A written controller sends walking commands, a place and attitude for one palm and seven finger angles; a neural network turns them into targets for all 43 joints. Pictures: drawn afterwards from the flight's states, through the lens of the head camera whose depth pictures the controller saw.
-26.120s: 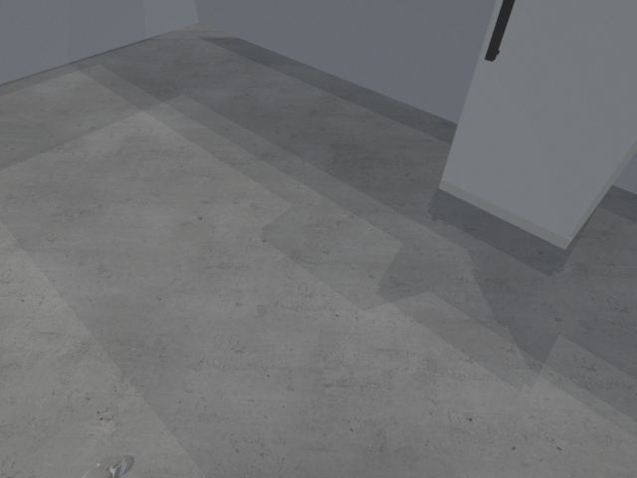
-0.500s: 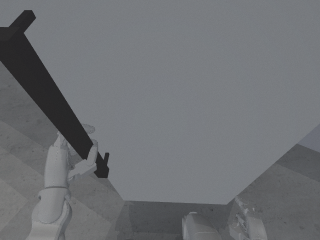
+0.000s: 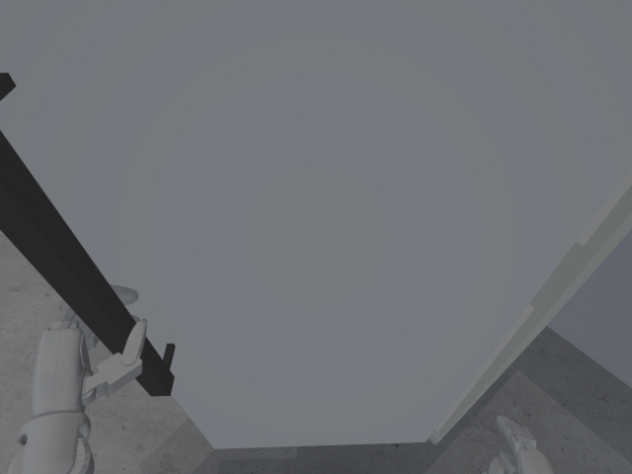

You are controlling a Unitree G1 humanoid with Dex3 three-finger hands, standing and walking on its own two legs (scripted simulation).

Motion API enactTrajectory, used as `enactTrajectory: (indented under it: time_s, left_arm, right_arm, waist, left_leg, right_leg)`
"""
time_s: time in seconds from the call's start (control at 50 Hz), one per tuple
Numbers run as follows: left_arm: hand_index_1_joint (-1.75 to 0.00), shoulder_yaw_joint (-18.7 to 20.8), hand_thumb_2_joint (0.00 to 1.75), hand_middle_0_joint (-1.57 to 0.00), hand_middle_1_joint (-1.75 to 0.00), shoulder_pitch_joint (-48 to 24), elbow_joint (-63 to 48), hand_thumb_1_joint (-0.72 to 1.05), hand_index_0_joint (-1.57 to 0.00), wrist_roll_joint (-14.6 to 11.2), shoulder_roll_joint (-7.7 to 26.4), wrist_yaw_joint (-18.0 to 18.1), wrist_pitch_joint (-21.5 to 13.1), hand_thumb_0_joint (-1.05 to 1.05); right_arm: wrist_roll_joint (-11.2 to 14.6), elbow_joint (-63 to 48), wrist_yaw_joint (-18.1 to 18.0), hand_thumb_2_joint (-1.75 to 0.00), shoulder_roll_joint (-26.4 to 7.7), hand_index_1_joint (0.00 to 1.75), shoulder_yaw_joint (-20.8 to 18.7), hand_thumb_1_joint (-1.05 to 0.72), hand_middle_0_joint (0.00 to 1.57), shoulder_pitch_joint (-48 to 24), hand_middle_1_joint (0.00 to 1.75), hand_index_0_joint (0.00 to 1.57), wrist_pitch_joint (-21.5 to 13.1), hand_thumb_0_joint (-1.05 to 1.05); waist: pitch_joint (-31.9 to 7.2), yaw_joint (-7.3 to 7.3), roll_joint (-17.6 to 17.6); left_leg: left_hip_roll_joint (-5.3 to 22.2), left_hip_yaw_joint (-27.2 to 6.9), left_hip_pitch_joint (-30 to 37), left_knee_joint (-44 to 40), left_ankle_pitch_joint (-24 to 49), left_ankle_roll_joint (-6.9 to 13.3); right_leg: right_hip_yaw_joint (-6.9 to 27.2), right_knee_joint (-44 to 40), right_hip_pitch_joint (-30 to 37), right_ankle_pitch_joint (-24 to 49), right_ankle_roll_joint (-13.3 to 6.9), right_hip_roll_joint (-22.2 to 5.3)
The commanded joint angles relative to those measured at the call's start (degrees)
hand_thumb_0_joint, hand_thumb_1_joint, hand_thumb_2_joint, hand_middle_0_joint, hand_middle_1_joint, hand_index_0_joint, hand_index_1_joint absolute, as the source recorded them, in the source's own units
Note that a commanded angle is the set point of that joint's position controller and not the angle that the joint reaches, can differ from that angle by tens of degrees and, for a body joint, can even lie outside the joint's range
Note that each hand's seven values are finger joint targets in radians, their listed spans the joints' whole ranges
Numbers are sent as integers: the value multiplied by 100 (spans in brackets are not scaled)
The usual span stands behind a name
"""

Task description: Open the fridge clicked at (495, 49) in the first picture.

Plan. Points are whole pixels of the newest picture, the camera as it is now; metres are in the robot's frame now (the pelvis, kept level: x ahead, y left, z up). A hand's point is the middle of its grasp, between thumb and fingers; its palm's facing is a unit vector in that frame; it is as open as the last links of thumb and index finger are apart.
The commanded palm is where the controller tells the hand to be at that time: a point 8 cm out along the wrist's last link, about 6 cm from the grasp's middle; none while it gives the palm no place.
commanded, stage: walk backward, drawing the door open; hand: left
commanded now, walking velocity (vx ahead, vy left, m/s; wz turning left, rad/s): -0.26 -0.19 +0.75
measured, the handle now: (107, 285) +0.28 +0.24 +0.14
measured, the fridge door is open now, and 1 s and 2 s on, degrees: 53 81 76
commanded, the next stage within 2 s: stop walking and hold the door back in 0.42 s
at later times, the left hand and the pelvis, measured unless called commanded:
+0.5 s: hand out of the picture +0.05 +0.13 +0.09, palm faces +0.64 -0.66 -0.39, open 6.7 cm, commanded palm -0.01 +0.15 +0.09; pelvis -0.07 -0.17 +0.00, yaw +21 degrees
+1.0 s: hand out of the picture +0.01 +0.10 +0.09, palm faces +0.78 -0.55 -0.30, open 6.3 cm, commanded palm -0.01 +0.13 +0.09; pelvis -0.15 -0.30 +0.00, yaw +33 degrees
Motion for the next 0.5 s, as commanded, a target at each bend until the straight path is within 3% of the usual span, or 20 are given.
enactTrajectory:
  time_s: [0.0,0.02,0.04,0.06,0.08,0.12,0.14,0.16,0.2,0.28,0.3,0.34,0.36,0.38,0.4,0.42,0.44,0.46,0.48]
  left_arm:
    - [-140,412,90,-45,-140,-426,-1862,90,-45,31,840,91,-629,0]
    - [-140,338,90,-45,-140,-464,-2065,90,-45,128,882,79,-764,0]
    - [-140,315,90,-45,-140,-246,-2126,90,-45,256,989,95,-805,0]
    - [-140,417,90,-45,-140,-376,-2252,90,-45,258,1078,57,-830,0]
    - [-140,464,90,-45,-140,-432,-2286,90,-45,292,1047,-50,-816,0]
    - [-140,268,90,-45,-140,-350,-2103,90,-45,257,788,-48,-710,0]
    - [-140,110,90,-45,-140,-284,-1980,90,-45,240,632,-22,-603,0]
    - [-140,81,90,-45,-140,-428,-2073,90,-45,189,612,4,-551,0]
    - [-140,32,90,-45,-140,-282,-2039,90,-45,117,570,15,-507,0]
    - [-140,336,90,-45,-140,58,-2133,90,-45,43,748,80,-540,0]
    - [-140,418,90,-45,-140,147,-2097,90,-45,43,802,96,-571,0]
    - [-140,608,90,-45,-140,281,-2049,90,-45,15,946,109,-596,0]
    - [-140,807,90,-45,-140,297,-2064,90,-45,48,1152,115,-611,0]
    - [-140,756,90,-45,-140,225,-2128,90,-45,41,1202,93,-589,0]
    - [-140,1096,90,-45,-140,164,-2115,90,-45,77,1658,99,-541,0]
    - [-140,1327,90,-45,-140,-48,-2048,90,-45,56,1811,111,-547,0]
    - [-140,1295,90,-45,-140,146,-1626,90,-45,-29,1508,81,-587,0]
    - [-140,1194,90,-45,-140,297,-1219,90,-45,-46,1396,35,-543,0]
    - [-140,937,90,-45,-140,439,-1036,90,-45,3,1134,-21,-495,0]
  right_arm:
    - [-59,-1098,53,-90,-374,30,69,-90,20,-235,30,20,-344,0]
    - [-153,-1269,108,-90,-474,30,37,-90,20,-365,30,20,-392,0]
    - [-181,-1163,171,-90,-527,30,20,-90,20,-290,30,20,-479,0]
    - [-138,-1045,244,-90,-507,30,-55,-90,20,-328,30,20,-478,0]
    - [-133,-1010,266,-90,-417,30,-105,-90,20,-489,30,20,-495,0]
    - [-31,-870,323,-90,-564,30,-160,-90,20,-473,30,20,-561,0]
    - [-10,-842,338,-90,-580,30,-146,-90,20,-427,30,20,-584,0]
    - [18,-870,342,-90,-568,30,-123,-90,20,-434,30,20,-634,0]
    - [14,-795,326,-90,-587,30,-128,-90,20,-345,30,20,-689,0]
    - [-11,-795,322,-90,-566,30,-150,-90,20,-588,30,20,-720,0]
    - [-41,-764,330,-90,-563,30,-172,-90,20,-644,30,20,-729,0]
    - [-69,-737,336,-90,-503,30,-179,-90,20,-798,30,20,-735,0]
    - [-64,-727,364,-90,-459,30,-163,-90,20,-750,30,20,-707,0]
    - [-9,-749,384,-90,-296,30,-107,-90,20,-740,30,20,-651,0]
    - [15,-820,386,-90,-148,30,-96,-90,20,-866,30,20,-543,0]
    - [43,-898,317,-90,-122,30,-140,-90,20,-1121,30,20,-514,0]
    - [41,-711,253,-90,-309,30,-335,-90,20,-811,30,20,-532,0]
    - [14,-620,267,-90,-401,30,-365,-90,20,-841,30,20,-503,0]
    - [-23,-628,249,-90,-152,30,-211,-90,20,-880,30,20,-379,0]
  waist:
    - [-606,-194,1066]
    - [-444,-115,2261]
    - [-625,52,2019]
    - [-738,68,1638]
    - [-408,-55,1429]
    - [120,33,1223]
    - [133,58,1342]
    - [106,50,1359]
    - [-159,-57,1677]
    - [-335,-67,2061]
    - [-395,-36,2032]
    - [-520,111,1708]
    - [-578,101,1363]
    - [-707,61,523]
    - [-783,77,-896]
    - [-903,220,-1451]
    - [-1253,135,-1710]
    - [-1178,150,-1450]
    - [-1098,99,-862]
  left_leg:
    - [448,-655,860,-3813,1422,390]
    - [1908,-2702,1113,-3832,2493,868]
    - [2877,-3745,1038,-3583,3882,1393]
    - [3092,-3924,1181,-3540,4429,1524]
    - [2656,-3511,727,-3402,4274,1254]
    - [1920,-2261,820,-3000,4357,989]
    - [1597,-1776,673,-2896,4252,759]
    - [1339,-1554,464,-2915,4057,605]
    - [1195,-1721,503,-3087,3568,517]
    - [1284,-2262,231,-3148,2920,697]
    - [1231,-2309,100,-3028,2941,678]
    - [1073,-2392,-392,-2638,2659,559]
    - [756,-2163,-495,-2335,2318,373]
    - [267,-1734,-583,-1753,1608,126]
    - [-198,-987,-1200,-471,393,-130]
    - [-373,-876,-1578,1344,-297,-160]
    - [-375,-1227,-1509,2584,-145,-165]
    - [-293,-1315,-1775,2794,-64,-218]
    - [-122,-1064,-1989,2969,381,-321]
  right_leg:
    - [707,937,114,-1215,883,-378]
    - [863,2656,-1228,-2259,1022,15]
    - [1491,4005,-1687,-2491,995,15]
    - [1739,4727,-1940,-2414,936,74]
    - [1946,4481,-1959,-2154,894,36]
    - [1620,4036,-2016,-1736,1000,74]
    - [1420,3839,-1670,-1609,1018,202]
    - [1233,3434,-1293,-1513,1027,315]
    - [1095,2937,-891,-1700,1068,548]
    - [1210,1882,-256,-1978,1080,609]
    - [1208,1522,57,-1998,1074,689]
    - [1230,389,882,-1274,1060,695]
    - [1178,-344,1207,-731,1058,665]
    - [1387,-799,1398,-225,937,207]
    - [2119,-798,1467,525,591,-849]
    - [2915,-790,981,1127,104,-1705]
    - [3020,-900,944,511,220,-1804]
    - [2932,-836,1075,552,493,-1642]
    - [2192,-444,1404,1026,428,-1284]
